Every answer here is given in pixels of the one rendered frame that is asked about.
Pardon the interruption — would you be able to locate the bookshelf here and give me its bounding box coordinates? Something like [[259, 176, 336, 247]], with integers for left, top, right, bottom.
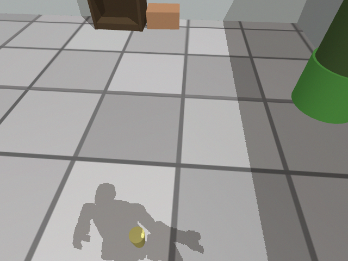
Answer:
[[88, 0, 147, 32]]

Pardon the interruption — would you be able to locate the potted plant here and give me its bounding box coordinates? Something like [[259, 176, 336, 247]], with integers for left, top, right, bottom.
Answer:
[[291, 0, 348, 124]]

